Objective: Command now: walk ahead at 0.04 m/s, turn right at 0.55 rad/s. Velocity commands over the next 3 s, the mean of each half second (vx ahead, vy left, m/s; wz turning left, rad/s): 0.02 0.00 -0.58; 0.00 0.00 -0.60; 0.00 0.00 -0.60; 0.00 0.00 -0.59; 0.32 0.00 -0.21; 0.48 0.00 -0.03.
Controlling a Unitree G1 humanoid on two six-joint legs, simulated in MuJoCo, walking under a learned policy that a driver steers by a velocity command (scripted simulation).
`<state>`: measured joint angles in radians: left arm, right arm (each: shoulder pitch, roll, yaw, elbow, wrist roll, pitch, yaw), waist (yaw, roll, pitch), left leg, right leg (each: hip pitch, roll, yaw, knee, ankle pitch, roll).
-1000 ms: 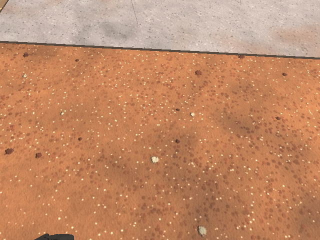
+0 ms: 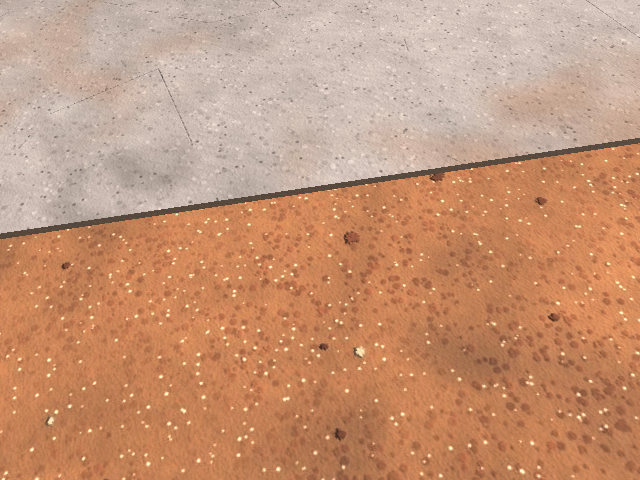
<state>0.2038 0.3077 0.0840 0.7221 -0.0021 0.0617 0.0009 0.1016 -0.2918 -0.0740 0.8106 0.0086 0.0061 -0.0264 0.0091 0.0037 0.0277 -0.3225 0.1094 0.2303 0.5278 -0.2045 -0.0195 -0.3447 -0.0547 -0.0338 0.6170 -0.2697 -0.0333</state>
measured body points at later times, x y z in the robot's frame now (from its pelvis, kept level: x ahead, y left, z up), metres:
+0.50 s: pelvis +0.02 +0.02 +0.01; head +0.06 +0.01 +0.46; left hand +0.26 +0.24 -0.08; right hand +0.09 -0.30 -0.09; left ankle +0.06 +0.13 -0.73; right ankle +0.01 -0.10 -0.72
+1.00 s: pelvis -0.01 -0.03 +0.01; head +0.01 -0.08 +0.46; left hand +0.29 +0.12 -0.06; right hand -0.05 -0.35 -0.11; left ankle +0.05 +0.12 -0.65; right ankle -0.05 -0.11 -0.73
